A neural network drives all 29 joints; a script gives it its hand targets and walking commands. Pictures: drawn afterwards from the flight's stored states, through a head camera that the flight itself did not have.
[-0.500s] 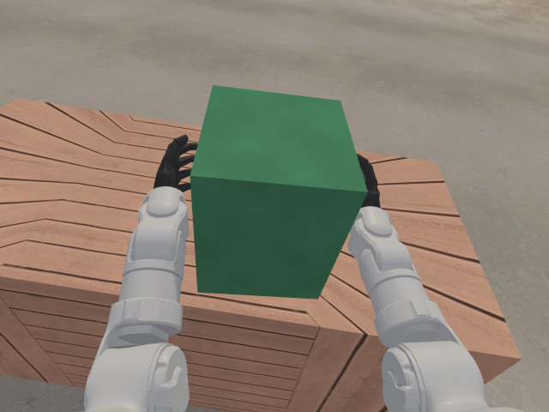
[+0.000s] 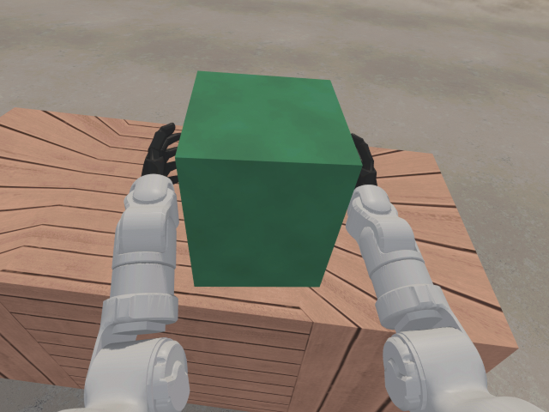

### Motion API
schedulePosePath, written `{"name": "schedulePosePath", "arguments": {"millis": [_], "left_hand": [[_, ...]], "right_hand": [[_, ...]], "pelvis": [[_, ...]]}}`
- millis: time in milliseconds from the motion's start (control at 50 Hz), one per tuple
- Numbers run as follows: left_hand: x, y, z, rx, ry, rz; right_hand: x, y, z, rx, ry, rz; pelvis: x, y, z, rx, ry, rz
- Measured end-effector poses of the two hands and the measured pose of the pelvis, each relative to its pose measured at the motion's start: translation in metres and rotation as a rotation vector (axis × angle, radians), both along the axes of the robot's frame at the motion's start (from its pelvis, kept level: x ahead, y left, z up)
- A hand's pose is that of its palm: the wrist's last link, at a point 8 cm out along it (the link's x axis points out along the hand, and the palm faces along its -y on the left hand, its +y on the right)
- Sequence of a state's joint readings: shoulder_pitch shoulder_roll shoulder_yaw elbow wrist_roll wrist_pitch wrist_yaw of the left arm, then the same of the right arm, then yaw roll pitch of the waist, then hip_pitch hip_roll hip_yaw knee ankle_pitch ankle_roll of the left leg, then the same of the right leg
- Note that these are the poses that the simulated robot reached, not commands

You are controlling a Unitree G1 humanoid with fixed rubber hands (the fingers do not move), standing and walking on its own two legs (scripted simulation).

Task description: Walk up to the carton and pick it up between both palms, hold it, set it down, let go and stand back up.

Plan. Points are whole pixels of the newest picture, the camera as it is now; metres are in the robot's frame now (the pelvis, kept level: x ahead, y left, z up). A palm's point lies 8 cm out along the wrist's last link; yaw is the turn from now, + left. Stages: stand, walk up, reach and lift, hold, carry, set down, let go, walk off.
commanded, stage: reach and lift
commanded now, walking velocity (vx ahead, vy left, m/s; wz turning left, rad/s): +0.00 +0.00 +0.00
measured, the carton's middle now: (261, 184) +0.41 -0.01 +0.15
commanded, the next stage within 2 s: hold in 0.78 s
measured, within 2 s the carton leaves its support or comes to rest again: neither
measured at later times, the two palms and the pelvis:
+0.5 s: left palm (151, 173) +0.39 +0.14 +0.19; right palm (358, 183) +0.37 -0.15 +0.18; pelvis +0.01 +0.01 +0.00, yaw +0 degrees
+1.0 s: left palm (138, 168) +0.37 +0.15 +0.22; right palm (356, 171) +0.37 -0.14 +0.20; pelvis +0.00 +0.00 +0.00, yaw -1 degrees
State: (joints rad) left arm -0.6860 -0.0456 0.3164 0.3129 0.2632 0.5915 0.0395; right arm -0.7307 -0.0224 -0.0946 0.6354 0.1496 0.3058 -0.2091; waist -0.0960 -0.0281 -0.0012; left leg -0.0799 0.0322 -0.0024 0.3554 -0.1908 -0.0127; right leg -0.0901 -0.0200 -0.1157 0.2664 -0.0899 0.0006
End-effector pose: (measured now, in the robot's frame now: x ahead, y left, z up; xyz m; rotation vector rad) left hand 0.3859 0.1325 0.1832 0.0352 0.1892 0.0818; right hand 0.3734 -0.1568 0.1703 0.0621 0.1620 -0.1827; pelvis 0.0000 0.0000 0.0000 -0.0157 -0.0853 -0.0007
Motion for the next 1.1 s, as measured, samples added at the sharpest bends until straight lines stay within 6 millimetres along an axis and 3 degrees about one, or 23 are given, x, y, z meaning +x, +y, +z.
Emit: {"name": "schedulePosePath", "arguments": {"millis": [280, 820, 1100], "left_hand": [[0.0, 0.009, 0.004, -0.004, -0.01, -0.007], [-0.001, 0.005, 0.019, 0.007, -0.018, -0.002], [-0.024, 0.027, 0.037, -0.032, -0.041, 0.061]], "right_hand": [[0.0, 0.009, 0.006, 0.008, -0.014, -0.006], [-0.001, 0.005, 0.017, 0.012, -0.027, -0.002], [-0.005, 0.027, 0.042, -0.003, -0.053, 0.055]], "pelvis": [[0.006, 0.006, 0.0, -0.008, -0.017, 0.013], [0.005, 0.007, -0.001, -0.009, -0.037, -0.003], [0.0, 0.001, -0.001, -0.007, -0.066, 0.006]]}}
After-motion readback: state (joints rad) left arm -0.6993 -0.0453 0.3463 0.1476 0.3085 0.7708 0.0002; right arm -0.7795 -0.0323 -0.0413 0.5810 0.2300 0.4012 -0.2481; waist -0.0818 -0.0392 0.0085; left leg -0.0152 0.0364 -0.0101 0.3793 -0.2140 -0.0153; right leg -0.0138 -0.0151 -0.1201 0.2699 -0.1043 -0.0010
